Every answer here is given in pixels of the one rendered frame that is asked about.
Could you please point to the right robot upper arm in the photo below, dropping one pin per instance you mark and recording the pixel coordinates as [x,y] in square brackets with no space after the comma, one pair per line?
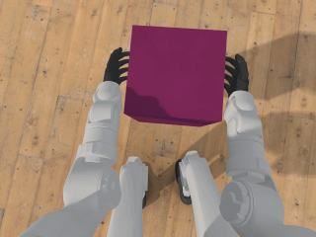
[257,211]

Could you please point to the left robot upper arm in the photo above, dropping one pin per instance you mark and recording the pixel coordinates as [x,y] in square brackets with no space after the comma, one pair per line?
[89,194]

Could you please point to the right robot shin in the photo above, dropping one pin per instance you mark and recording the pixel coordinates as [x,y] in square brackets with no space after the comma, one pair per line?
[186,192]

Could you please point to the left robot foot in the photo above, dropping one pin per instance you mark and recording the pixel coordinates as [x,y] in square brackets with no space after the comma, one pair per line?
[144,201]

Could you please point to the carton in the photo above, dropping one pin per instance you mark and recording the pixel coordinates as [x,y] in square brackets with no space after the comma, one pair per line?
[175,75]

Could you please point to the robot right hand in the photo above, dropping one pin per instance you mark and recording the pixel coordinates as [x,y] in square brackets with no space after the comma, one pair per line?
[239,80]

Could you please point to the robot left hand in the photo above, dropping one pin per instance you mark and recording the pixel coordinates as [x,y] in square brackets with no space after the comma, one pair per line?
[112,72]

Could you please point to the right robot forearm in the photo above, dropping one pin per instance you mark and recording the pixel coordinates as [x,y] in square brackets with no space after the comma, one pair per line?
[245,142]

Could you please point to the left robot forearm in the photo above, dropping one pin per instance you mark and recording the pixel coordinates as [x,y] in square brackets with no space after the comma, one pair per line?
[99,146]

